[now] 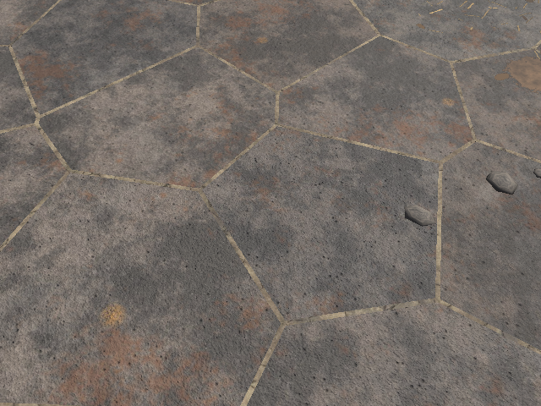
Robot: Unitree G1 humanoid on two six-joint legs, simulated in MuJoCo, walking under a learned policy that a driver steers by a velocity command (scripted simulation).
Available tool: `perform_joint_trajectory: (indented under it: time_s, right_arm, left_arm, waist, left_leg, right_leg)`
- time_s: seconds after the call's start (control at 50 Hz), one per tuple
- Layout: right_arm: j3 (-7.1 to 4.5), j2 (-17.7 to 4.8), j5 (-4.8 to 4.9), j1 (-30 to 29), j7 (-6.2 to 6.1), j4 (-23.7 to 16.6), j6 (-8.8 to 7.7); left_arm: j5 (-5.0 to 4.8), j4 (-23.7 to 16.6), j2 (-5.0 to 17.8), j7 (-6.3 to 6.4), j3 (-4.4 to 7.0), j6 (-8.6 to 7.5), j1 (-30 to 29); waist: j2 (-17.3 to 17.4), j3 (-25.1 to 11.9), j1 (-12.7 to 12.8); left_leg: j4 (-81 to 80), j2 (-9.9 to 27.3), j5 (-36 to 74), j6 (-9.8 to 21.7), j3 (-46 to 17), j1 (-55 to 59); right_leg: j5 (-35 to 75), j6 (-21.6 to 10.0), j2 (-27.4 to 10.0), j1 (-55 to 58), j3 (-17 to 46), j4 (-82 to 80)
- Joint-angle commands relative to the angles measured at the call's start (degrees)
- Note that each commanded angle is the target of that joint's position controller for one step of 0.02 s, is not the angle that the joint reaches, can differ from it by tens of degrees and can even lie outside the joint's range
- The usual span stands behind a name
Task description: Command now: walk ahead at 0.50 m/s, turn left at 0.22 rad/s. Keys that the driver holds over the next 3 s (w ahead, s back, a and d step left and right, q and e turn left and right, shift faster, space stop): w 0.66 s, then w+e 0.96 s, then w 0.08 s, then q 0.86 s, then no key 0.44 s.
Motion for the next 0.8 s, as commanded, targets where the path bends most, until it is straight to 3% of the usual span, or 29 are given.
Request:
perform_joint_trajectory:
  time_s: [0.02, 0.08, 0.12, 0.2, 0.26, 0.28, 0.3, 0.32, 0.34, 0.36, 0.38, 0.4, 0.42, 0.44, 0.5, 0.56, 0.64, 0.68, 0.72, 0.78, 0.8]
  right_arm:
    - [-2.31, -9.02, 0.17, -1.41, -1.00, -3.11, -1.50]
    - [-2.25, -9.29, 0.42, 0.65, -1.45, -1.59, -1.32]
    - [-2.34, -9.80, 0.64, 2.85, -1.49, -0.18, -1.27]
    - [-2.63, -10.23, 0.88, 6.02, -1.65, 2.33, -0.44]
    - [-2.99, -11.14, 1.00, 5.55, -2.13, 3.10, 0.36]
    - [-3.00, -11.49, 0.97, 4.44, -2.25, 2.97, 0.63]
    - [-2.42, -10.39, 0.70, 3.92, -2.35, 2.66, 0.83]
    - [-1.17, -7.64, -0.52, 4.58, -2.52, 1.39, 0.82]
    - [0.33, -1.75, 0.40, 13.10, -1.89, 1.16, -0.39]
    - [-0.58, -7.69, 1.18, 8.64, -1.58, 1.73, -1.30]
    - [-1.28, -9.87, 2.24, 2.48, -1.27, -0.07, -1.88]
    - [-1.06, -9.38, 1.87, -0.76, -1.43, -0.83, -2.19]
    - [-1.31, -9.02, 0.96, -2.34, -1.51, -1.06, -2.17]
    - [-1.44, -8.35, 0.80, -0.90, -1.45, -0.83, -1.78]
    - [-0.92, -5.66, 0.63, 0.70, -1.65, -0.32, -0.45]
    - [-0.44, -4.73, 0.18, -4.68, -1.74, -1.87, -0.39]
    - [0.27, -3.15, 0.48, -12.32, -0.92, -3.32, -1.26]
    - [0.32, -3.27, 0.78, -16.11, -0.42, -4.47, -1.60]
    - [0.13, -3.87, 0.95, -18.51, 0.18, -5.65, -2.06]
    - [-0.74, -6.23, 0.86, -15.64, 0.64, -5.27, -2.83]
    - [-1.50, -7.51, 0.71, -10.82, 0.43, -3.96, -3.01]
  left_arm:
    - [0.49, -3.00, 3.52, 0.14, 0.80, 0.20, -0.28]
    - [0.05, -4.07, 2.28, -0.56, 0.24, -0.35, -5.35]
    - [-0.38, -5.01, 1.76, -1.11, -0.11, -0.64, -8.90]
    - [-0.55, -6.97, 2.70, -2.37, -0.09, -1.24, -12.95]
    - [-0.46, -6.61, 4.28, -2.88, 0.48, -1.58, -9.51]
    - [-0.33, -5.37, 5.57, -2.64, 1.22, -1.65, -4.81]
    - [-0.05, -3.08, 8.12, -2.21, 2.43, -1.65, 3.48]
    - [0.60, -1.58, 11.88, -1.70, 3.21, -1.48, 13.61]
    - [0.35, 0.08, 14.27, -2.08, 3.87, -1.20, 16.15]
    - [-1.15, -0.34, 8.63, -2.09, 2.38, -1.10, 15.58]
    - [-1.01, -0.86, 6.78, -1.71, 1.76, -0.88, 11.66]
    - [-0.33, -1.53, 6.33, -1.51, 1.48, -0.63, 7.89]
    - [0.18, -1.84, 5.10, -1.52, 1.08, -0.56, 5.47]
    - [0.83, -1.98, 4.24, -1.49, 0.68, -0.75, 4.39]
    - [0.09, -0.98, 4.87, -1.47, 0.84, -1.39, 4.24]
    - [-0.06, 0.12, 6.70, -0.75, 1.37, -1.14, 5.53]
    - [-0.73, 1.62, 7.70, -0.30, 1.51, -0.43, 8.63]
    - [-1.11, 2.93, 8.09, -0.28, 1.62, 0.06, 11.55]
    - [-1.41, 3.88, 8.25, -0.10, 1.73, 0.86, 13.09]
    - [-1.54, 4.14, 9.55, 0.48, 2.36, 1.81, 12.15]
    - [-1.56, 3.93, 9.55, 0.60, 2.32, 2.01, 10.84]
  waist:
    - [4.12, -2.70, 1.24]
    - [4.72, -1.34, -0.96]
    - [5.14, 0.15, -2.55]
    - [5.46, 1.88, -3.57]
    - [7.29, -0.20, -0.95]
    - [7.79, -3.34, 1.92]
    - [6.85, -9.28, 5.94]
    - [0.53, -18.24, 9.19]
    - [-16.33, -24.68, 4.73]
    - [-9.74, -21.67, 7.79]
    - [-6.20, -13.06, 7.70]
    - [-1.11, -8.42, 6.09]
    - [-0.01, -4.93, 4.62]
    - [-1.52, -4.61, 2.67]
    - [-2.46, -3.50, 0.88]
    - [-1.38, -1.52, 1.93]
    - [-1.16, -0.25, 4.86]
    - [-1.07, 0.62, 6.46]
    - [-1.33, 1.39, 6.52]
    - [-2.86, -0.07, 3.45]
    - [-2.88, -2.58, 0.32]
  left_leg:
    - [-10.98, 15.01, 18.17, 9.46, -10.63, 2.65]
    - [-11.33, 13.09, 14.73, 6.96, -7.04, 3.21]
    - [-11.78, 13.88, 10.79, 6.61, -7.28, 4.16]
    - [-8.10, 17.65, 13.67, 6.37, -9.35, 13.04]
    - [-2.79, 18.76, 25.96, 4.59, -9.72, 17.14]
    - [2.66, 17.36, 36.11, 3.63, -8.46, 16.86]
    - [12.76, 14.31, 39.23, 1.96, -6.07, 13.14]
    - [30.41, 10.38, 22.36, -0.11, -3.74, 1.37]
    - [49.14, -0.07, -20.58, -3.92, -4.52, -21.22]
    - [54.39, 2.62, -23.38, -3.51, -10.22, -28.04]
    - [54.35, 5.53, -18.24, -3.18, -8.30, -31.51]
    - [51.58, 8.48, -13.12, -3.21, -6.10, -29.96]
    - [48.07, 10.16, -10.19, -3.61, -5.37, -28.33]
    - [46.35, 11.58, -8.24, -3.82, -5.63, -24.88]
    - [40.85, 12.86, -6.59, -5.42, -4.34, -22.78]
    - [31.53, 13.46, 2.13, -6.90, -3.43, -25.70]
    - [16.94, 11.20, 13.87, -6.87, -1.05, -22.37]
    - [13.30, 10.21, 15.04, -6.73, -0.80, -21.79]
    - [10.21, 9.34, 12.88, -6.11, -1.57, -22.33]
    - [6.96, 8.06, 7.40, -4.50, -1.97, -16.73]
    - [5.04, 6.86, 6.84, -3.41, -0.72, -9.33]
  right_leg:
    - [9.90, 1.41, -0.99, -2.42, 0.60, -7.92]
    - [20.45, 1.12, 0.96, -0.33, -0.48, -19.54]
    - [23.57, 0.65, 2.17, 0.74, -1.13, -24.36]
    - [18.55, -1.71, 3.40, -2.85, -0.78, -29.66]
    - [11.40, -4.29, 5.36, 2.50, -2.14, -31.59]
    - [10.79, -5.62, 7.38, 9.86, -4.09, -32.53]
    - [13.49, -7.71, 6.97, 22.83, -3.97, -32.03]
    - [15.73, -11.69, -3.72, 40.57, 8.39, -29.71]
    - [2.04, -20.90, -15.05, 58.53, 36.26, -36.34]
    - [-7.91, -18.92, -13.70, 57.59, 38.95, -40.94]
    - [-7.46, -16.44, -12.10, 50.18, 30.18, -42.24]
    - [-2.13, -15.18, -10.09, 41.93, 24.45, -43.56]
    - [3.70, -15.07, -8.23, 35.40, 20.38, -45.17]
    - [7.54, -14.94, -6.97, 31.52, 17.70, -46.59]
    - [12.99, -16.08, -5.74, 26.52, 11.92, -50.35]
    - [16.46, -15.64, -4.63, 26.33, 7.25, -52.36]
    - [16.97, -13.13, -2.18, 27.29, 1.93, -52.34]
    - [15.98, -13.09, -3.30, 29.42, 2.84, -51.30]
    - [16.31, -12.78, -4.92, 32.75, 4.84, -49.00]
    - [19.78, -11.22, -6.73, 35.54, 7.75, -43.85]
    - [25.78, -10.08, -5.26, 34.52, 6.84, -38.75]
Next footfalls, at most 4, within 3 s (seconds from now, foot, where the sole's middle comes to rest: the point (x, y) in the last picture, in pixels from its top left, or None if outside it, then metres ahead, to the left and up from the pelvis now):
0.30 right None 0.36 -0.15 -0.78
0.82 left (228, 334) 0.65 0.10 -0.78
1.36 right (336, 259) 0.88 -0.21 -0.78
1.84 left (311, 169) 1.23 -0.16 -0.78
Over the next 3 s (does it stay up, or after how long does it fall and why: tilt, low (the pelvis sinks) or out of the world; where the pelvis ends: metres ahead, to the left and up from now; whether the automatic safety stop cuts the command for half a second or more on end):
stays up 1.12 -0.20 -0.01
